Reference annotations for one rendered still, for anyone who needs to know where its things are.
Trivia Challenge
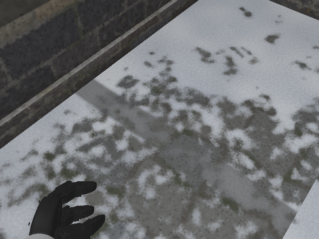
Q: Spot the left robot hand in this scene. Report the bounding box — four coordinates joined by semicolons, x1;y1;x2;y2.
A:
28;180;106;239

